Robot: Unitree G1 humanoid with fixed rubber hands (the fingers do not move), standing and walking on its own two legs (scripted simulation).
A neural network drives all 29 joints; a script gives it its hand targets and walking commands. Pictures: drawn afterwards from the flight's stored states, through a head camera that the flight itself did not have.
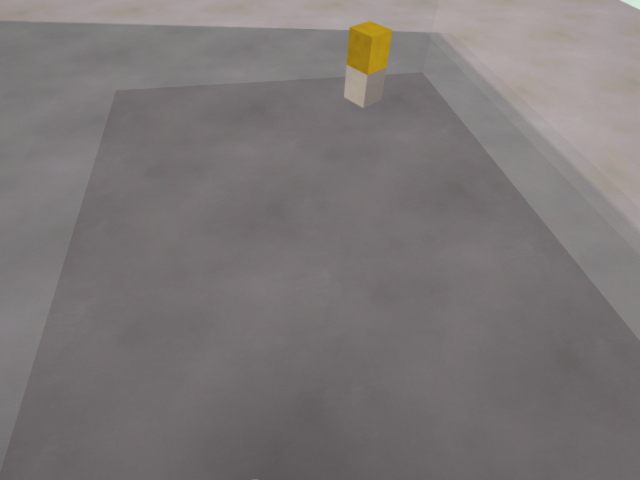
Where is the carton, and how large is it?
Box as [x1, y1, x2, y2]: [347, 21, 392, 74]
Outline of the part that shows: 370,21 350,27 347,54 347,64 366,74 386,66 392,30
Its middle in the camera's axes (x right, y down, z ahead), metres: +0.33 -1.36 +2.68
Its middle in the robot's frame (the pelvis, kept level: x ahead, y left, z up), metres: +2.87 -0.23 -0.63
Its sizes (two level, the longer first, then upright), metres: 0.210 0.200 0.250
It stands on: the floor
